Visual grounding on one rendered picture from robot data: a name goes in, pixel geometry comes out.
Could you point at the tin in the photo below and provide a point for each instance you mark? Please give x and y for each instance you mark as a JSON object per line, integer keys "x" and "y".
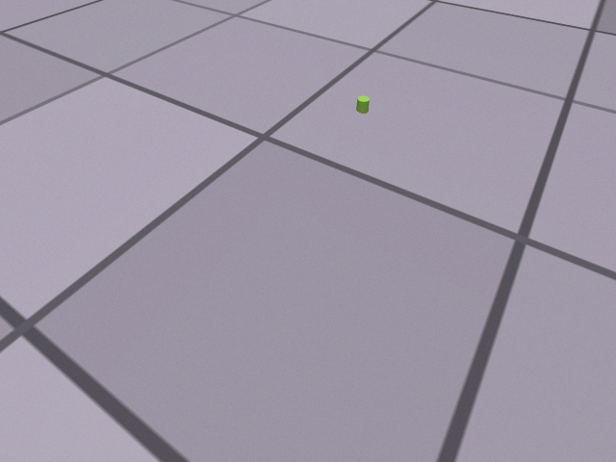
{"x": 362, "y": 104}

